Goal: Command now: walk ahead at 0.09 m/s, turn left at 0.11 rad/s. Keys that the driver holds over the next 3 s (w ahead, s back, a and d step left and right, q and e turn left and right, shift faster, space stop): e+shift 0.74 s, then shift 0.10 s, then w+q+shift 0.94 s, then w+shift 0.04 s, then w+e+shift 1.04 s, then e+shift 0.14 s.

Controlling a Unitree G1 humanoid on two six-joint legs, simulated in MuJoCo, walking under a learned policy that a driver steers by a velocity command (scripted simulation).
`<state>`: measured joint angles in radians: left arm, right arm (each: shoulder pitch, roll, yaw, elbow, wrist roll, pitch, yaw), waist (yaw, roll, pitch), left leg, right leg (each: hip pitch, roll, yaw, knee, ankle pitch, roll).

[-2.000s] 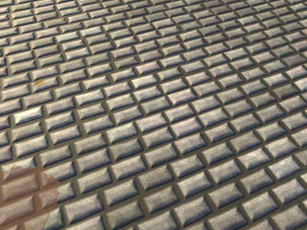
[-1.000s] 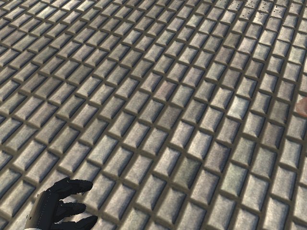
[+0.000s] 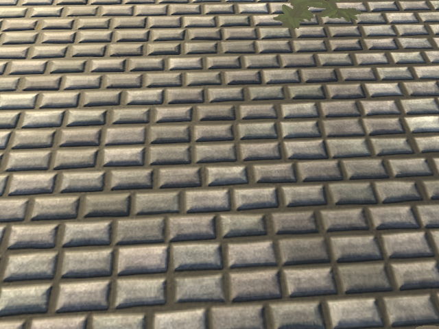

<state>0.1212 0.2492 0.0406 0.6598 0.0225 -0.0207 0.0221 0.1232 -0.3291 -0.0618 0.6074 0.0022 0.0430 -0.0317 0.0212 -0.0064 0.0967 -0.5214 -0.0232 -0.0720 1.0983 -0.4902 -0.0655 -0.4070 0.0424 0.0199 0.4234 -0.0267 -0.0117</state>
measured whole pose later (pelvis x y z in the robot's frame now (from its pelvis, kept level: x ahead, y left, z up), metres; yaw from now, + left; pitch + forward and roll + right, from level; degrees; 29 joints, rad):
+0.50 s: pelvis +0.02 -0.03 -0.01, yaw -21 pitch +2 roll +1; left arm 0.19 0.30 0.08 0.60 -0.02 0.06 -0.02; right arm 0.12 -0.28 -0.08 0.67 0.01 0.01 -0.03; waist 0.01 0.03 0.03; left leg -0.29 0.15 0.20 0.65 -0.36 -0.05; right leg -0.36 -0.04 -0.06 0.64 -0.31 0.00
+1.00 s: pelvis +0.07 -0.04 +0.00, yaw -39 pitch +2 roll +0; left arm 0.16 0.28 0.04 0.60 -0.03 0.00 0.01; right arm 0.30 -0.27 -0.06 0.74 -0.01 -0.06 0.02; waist -0.04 -0.04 -0.06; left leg -0.31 -0.07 -0.04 0.60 -0.33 0.05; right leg -0.40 0.08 0.14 0.83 -0.48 -0.04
